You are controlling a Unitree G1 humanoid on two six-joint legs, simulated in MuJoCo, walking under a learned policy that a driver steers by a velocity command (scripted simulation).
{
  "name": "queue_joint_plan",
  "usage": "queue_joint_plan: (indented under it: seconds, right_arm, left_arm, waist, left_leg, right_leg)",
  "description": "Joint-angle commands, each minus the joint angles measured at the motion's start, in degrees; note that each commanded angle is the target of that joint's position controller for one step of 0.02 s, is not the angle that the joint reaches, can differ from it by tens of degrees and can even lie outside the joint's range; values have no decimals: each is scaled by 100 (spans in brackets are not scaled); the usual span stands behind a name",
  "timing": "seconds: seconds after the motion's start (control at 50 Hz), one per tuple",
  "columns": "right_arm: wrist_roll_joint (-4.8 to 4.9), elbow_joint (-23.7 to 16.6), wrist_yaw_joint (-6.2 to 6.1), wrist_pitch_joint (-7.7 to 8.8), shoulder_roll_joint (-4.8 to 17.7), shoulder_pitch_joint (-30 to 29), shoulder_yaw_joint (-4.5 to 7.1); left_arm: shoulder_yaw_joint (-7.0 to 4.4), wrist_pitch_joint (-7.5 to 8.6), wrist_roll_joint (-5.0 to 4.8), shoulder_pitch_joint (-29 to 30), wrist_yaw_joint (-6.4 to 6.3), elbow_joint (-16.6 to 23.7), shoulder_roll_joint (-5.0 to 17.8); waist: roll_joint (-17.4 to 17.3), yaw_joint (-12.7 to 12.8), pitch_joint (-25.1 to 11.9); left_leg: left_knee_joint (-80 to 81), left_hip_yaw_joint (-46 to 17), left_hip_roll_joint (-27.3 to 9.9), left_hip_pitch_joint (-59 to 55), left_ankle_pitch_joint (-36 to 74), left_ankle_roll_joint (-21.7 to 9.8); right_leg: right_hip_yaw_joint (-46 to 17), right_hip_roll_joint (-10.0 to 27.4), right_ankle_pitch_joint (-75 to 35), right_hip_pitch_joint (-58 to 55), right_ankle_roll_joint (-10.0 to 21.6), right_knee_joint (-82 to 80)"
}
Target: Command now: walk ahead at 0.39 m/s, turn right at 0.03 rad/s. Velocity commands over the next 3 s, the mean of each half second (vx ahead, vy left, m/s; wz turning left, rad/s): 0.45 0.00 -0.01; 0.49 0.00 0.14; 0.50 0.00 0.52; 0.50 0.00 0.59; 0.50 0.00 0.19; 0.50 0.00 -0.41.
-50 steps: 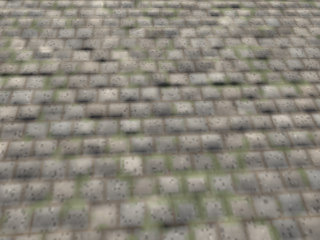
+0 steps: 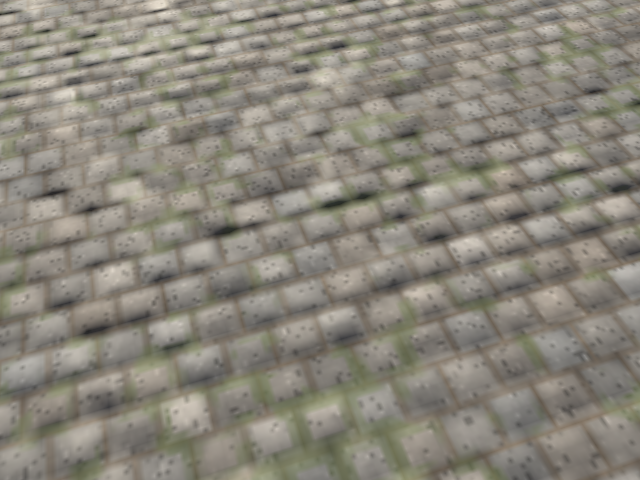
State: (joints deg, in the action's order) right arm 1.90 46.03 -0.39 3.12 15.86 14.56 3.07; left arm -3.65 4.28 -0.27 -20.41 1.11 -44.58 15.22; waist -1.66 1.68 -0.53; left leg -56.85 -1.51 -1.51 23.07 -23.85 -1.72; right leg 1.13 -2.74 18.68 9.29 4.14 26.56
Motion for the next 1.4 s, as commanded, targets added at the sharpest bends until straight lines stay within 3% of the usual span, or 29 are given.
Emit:
queue_joint_plan:
  seconds: [0.02, 0.12, 0.22, 0.28, 0.32, 0.34, 0.36, 0.38, 0.4, 0.42, 0.44, 0.46, 0.54, 0.68, 0.78, 0.84, 0.86, 0.88, 0.9, 0.92, 0.94, 0.96, 1.0, 1.06, 1.18, 1.3, 1.36, 1.38, 1.4]
  right_arm:
    - [-54, -660, 105, 276, 582, -877, 145]
    - [-103, -905, 297, 239, 90, -1564, -55]
    - [-23, -1144, 373, 240, 297, -2066, -42]
    - [-56, -1109, 368, 253, 581, -1720, 74]
    - [-71, -687, 256, 200, 937, -231, 288]
    - [-131, -494, 171, 157, 1323, 790, 382]
    - [-202, -408, 241, 176, 1614, 924, 386]
    - [-123, -429, 243, 191, 1070, 714, 261]
    - [-105, -444, 221, 196, 861, 294, 194]
    - [-140, -483, 220, 205, 789, -56, 167]
    - [-215, -498, 238, 226, 679, -292, 146]
    - [-287, -500, 244, 261, 555, -417, 111]
    - [-201, -301, 227, 384, 624, -343, 131]
    - [-114, 12, 81, 269, 935, 366, 165]
    - [-68, 292, 52, 84, 987, 937, 171]
    - [-55, 293, -5, -8, 1150, 820, 232]
    - [-65, 267, -8, -26, 1136, 693, 216]
    - [-134, 175, -3, -10, 907, 643, 122]
    - [-189, -37, 19, 78, 309, 1053, -58]
    - [-53, 24, 35, 167, 283, 1306, -88]
    - [94, -21, 32, 190, 900, 874, 88]
    - [105, -141, 25, 186, 934, 462, 115]
    - [-7, -166, 3, 74, 767, 284, 163]
    - [-3, -193, 16, -145, 408, 448, 131]
    - [-65, -553, 151, -134, 279, -389, 86]
    - [-72, -1037, 345, -139, 340, -1294, 75]
    - [-76, -1049, 358, -191, 649, -732, 251]
    - [-50, -851, 322, -206, 884, 83, 406]
    - [-28, -572, 217, -257, 1319, 1093, 624]
  left_arm:
    - [-119, 103, 19, -235, -36, 244, 660]
    - [-106, -23, -31, -430, -140, 122, 759]
    - [-162, -18, -94, -686, -165, -93, 983]
    - [-210, -62, -94, -581, -181, -160, 1098]
    - [-186, -138, -41, -494, -217, -148, 1070]
    - [-75, -147, 96, -582, -245, -3, 804]
    - [132, -40, -6, -1398, -195, 44, -1]
    - [-1, 67, -161, -901, -158, -4, 647]
    - [-84, 119, -279, -270, -131, 182, 908]
    - [-65, 154, -227, 30, -160, 236, 867]
    - [-90, 153, -116, 147, -180, 235, 821]
    - [-100, 98, -86, 10, -173, 188, 754]
    - [-65, -90, -17, 153, -205, 221, 530]
    - [54, 62, -5, 1635, -96, 604, 327]
    - [72, 157, -56, 2446, 82, 955, 392]
    - [-20, 228, -50, 2006, 117, 885, 648]
    - [-123, 248, -44, 1351, 84, 707, 832]
    - [-252, 254, 21, 387, 25, 487, 1149]
    - [-396, 220, 149, -429, -41, 388, 1727]
    - [-333, 163, 94, -584, -25, 297, 1432]
    - [-196, 136, 56, -235, -40, 344, 979]
    - [-131, 121, 36, 139, -62, 369, 773]
    - [-41, 169, 61, 747, -41, 330, 469]
    - [-96, 277, 91, 1036, -32, 215, 526]
    - [-209, 246, 93, 910, -142, -15, 849]
    - [-333, 28, -88, 462, -179, -251, 1162]
    - [-402, -108, -170, 584, -206, -225, 1391]
    - [-386, -157, -197, 683, -211, -198, 1372]
    - [-304, -141, -100, 595, -230, -142, 1186]
  waist:
    - [543, 157, 489]
    - [611, 296, 496]
    - [748, 299, 747]
    - [822, -57, 420]
    - [793, -832, -562]
    - [65, -1135, -1393]
    - [-1558, -562, -2229]
    - [-1056, -784, -1743]
    - [-709, -706, -804]
    - [-152, -517, -387]
    - [-58, -331, -155]
    - [-207, -132, -160]
    - [-212, 1, 117]
    - [-18, -526, 423]
    - [-46, -730, 576]
    - [-284, -360, 283]
    - [-269, 27, -121]
    - [-178, 459, -924]
    - [913, 511, -1980]
    - [1789, 470, -2568]
    - [1169, 528, -1608]
    - [920, 410, -922]
    - [749, 48, -156]
    - [731, -236, 142]
    - [471, -70, 402]
    - [379, 179, 640]
    - [609, -284, 107]
    - [529, -768, -315]
    - [152, -1195, -843]
  left_leg:
    - [-452, -265, -538, 2865, 668, -166]
    - [1364, 275, -295, 1841, 1934, 227]
    - [2452, 267, -68, 1079, 2554, 91]
    - [2642, 354, 132, 454, 2187, -218]
    - [2639, 543, 350, -1616, 2115, -519]
    - [2441, -801, -797, -3426, 1909, -864]
    - [3496, -3896, -2064, -4746, -9, -1743]
    - [4152, -4304, -1922, -4324, -868, -1552]
    - [4218, -3354, -1769, -3510, -567, -1315]
    - [4297, -2673, -1563, -2662, 233, -1204]
    - [4400, -2155, -1327, -2006, 909, -1157]
    - [4549, -1810, -1152, -1622, 1249, -1128]
    - [5050, -1141, -1022, -1015, 1674, -1297]
    - [5108, -376, -794, -1471, 2243, -1023]
    - [4569, -657, -1140, -2366, 2580, -1015]
    - [3943, -883, -1232, -2587, 3499, -860]
    - [3236, -721, -1001, -2410, 4220, -729]
    - [2003, -523, -676, -1663, 3923, -536]
    - [-168, -89, 115, 429, 1853, -127]
    - [-1334, -495, 450, 1513, -965, 2]
    - [-1765, -711, 89, 1993, -711, -15]
    - [-1702, -513, -183, 2061, -213, -22]
    - [-1149, -471, -525, 1624, 472, 30]
    - [-949, -416, -646, 1258, 884, 145]
    - [908, -171, -602, 1390, 2475, 180]
    - [1947, 268, -440, 1557, 2116, -131]
    - [2008, 745, 109, 478, 1258, -477]
    - [2318, 874, 410, -638, 1435, -664]
    - [2458, 313, 305, -2382, 1597, -921]
  right_leg:
    - [-2361, 1822, -622, -1768, 915, -1646]
    - [-947, 1279, -2032, -964, 730, -1855]
    - [-796, 1569, -1962, -780, 634, -1945]
    - [-632, 1684, -3758, -1271, 420, -1257]
    - [-282, 1325, -5050, -822, 145, 571]
    - [-142, 1003, -3136, 526, -42, 2450]
    - [-518, -119, 1299, 2376, -354, 4348]
    - [-1059, 139, 1340, 2999, -297, 4954]
    - [-833, 429, 824, 3342, -237, 4958]
    - [-682, 716, 286, 3109, -213, 4694]
    - [-647, 900, -48, 2858, -224, 4383]
    - [-710, 1051, -278, 2498, -221, 4225]
    - [-589, 1185, -691, 2517, -411, 3550]
    - [-279, 953, -2590, 2715, -538, 1133]
    - [-300, 720, -2123, 2863, -424, 333]
    - [-241, 497, -1489, 2003, -244, 28]
    - [-99, 367, -1545, 988, -90, -193]
    - [-368, 741, -1742, -680, 176, 113]
    - [-2339, 2256, -1492, -3105, 846, 233]
    - [-4107, 2866, -615, -3599, 1292, -538]
    - [-3447, 2627, -136, -2881, 1005, -756]
    - [-2611, 2408, -246, -2079, 799, -904]
    - [-1572, 1951, -820, -750, 609, -1404]
    - [-718, 1837, -1512, -1, 652, -1868]
    - [498, 1647, -2131, -191, 561, -2024]
    - [891, 2005, -2626, -1283, 399, -1650]
    - [1140, 1965, -5132, -1522, 203, -304]
    - [1309, 1770, -5445, -1215, 49, 816]
    - [1342, 1534, -4305, -35, -221, 2442]
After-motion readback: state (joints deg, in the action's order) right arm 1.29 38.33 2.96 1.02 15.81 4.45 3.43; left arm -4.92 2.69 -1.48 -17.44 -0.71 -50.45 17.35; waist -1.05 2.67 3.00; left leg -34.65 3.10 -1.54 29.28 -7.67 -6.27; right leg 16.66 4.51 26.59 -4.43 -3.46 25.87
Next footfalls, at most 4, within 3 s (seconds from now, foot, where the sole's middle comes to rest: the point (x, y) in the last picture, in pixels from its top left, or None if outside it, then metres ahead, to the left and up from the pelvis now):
0.32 left None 0.34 0.16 -0.77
0.88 right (391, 422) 0.64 -0.08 -0.77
1.40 left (258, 335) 0.87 0.24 -0.77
1.90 right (284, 231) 1.21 0.20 -0.77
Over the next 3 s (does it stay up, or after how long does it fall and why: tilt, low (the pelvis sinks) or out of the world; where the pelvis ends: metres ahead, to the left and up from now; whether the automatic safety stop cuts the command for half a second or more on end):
stays up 1.45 0.59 -0.02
